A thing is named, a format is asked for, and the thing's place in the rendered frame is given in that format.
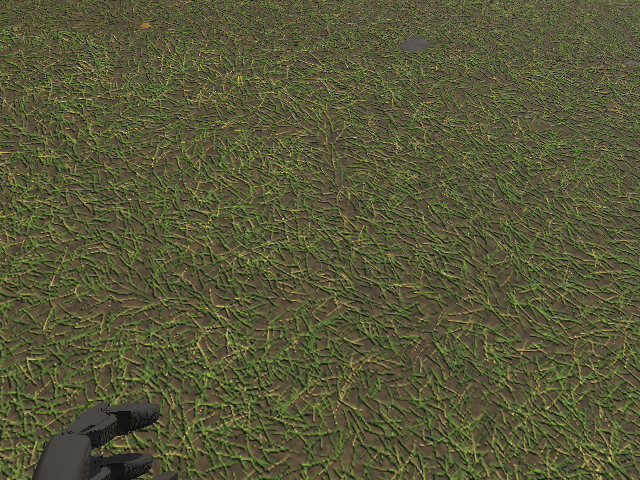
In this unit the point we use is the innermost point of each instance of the robot left hand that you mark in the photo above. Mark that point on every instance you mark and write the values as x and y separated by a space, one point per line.
67 456

